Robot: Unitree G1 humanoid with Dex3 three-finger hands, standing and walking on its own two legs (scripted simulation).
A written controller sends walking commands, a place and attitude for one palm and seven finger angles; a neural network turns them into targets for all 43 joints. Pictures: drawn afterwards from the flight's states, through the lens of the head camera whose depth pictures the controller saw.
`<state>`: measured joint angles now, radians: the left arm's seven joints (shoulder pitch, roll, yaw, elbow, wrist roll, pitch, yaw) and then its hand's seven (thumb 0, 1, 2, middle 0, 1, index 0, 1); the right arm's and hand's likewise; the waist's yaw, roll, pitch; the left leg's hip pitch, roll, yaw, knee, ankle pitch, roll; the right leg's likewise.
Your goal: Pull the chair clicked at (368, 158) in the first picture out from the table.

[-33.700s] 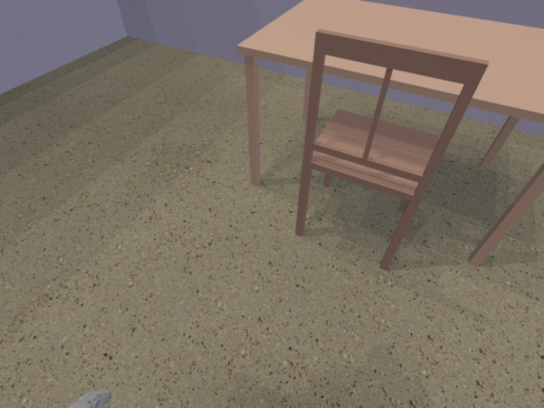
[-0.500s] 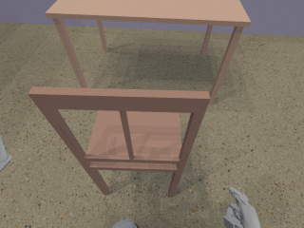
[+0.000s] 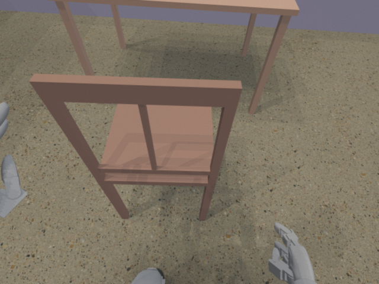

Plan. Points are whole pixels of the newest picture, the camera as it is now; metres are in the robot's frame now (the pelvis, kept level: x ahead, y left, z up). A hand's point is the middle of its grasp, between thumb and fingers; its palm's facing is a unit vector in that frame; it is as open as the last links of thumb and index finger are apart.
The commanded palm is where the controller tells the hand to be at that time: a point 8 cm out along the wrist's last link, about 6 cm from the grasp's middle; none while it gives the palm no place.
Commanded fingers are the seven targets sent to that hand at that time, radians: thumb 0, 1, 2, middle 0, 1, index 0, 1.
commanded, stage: stop stepping back and stand still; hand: left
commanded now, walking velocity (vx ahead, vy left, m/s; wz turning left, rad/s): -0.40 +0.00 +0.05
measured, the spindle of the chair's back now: (149, 140) +0.47 +0.16 -0.06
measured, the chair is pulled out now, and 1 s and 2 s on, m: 0.60 0.60 0.60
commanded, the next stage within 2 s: let the arm hang, fingers relaxed in 0.76 s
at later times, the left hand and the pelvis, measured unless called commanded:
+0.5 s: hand out of the picture +0.09 +0.25 +0.19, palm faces +0.52 -0.73 -0.43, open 7.4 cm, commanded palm +0.03 +0.29 +0.19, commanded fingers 0.00 0.90 0.90 -0.20 -0.30 -0.20 -0.30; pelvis -0.09 -0.02 +0.00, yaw +4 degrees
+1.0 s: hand out of the picture +0.10 +0.25 -0.01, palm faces +0.25 -0.88 -0.41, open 7.4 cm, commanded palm none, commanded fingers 0.00 0.90 0.90 -0.20 -0.30 -0.20 -0.30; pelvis -0.08 -0.01 +0.00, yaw +5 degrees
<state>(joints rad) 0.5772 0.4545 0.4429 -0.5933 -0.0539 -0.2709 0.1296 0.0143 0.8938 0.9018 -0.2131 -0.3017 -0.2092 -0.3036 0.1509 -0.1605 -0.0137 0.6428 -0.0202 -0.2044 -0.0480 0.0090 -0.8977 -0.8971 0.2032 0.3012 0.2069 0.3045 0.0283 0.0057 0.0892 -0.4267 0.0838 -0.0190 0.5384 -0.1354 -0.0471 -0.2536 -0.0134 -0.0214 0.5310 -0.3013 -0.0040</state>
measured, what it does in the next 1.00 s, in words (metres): steps on the spot: left foot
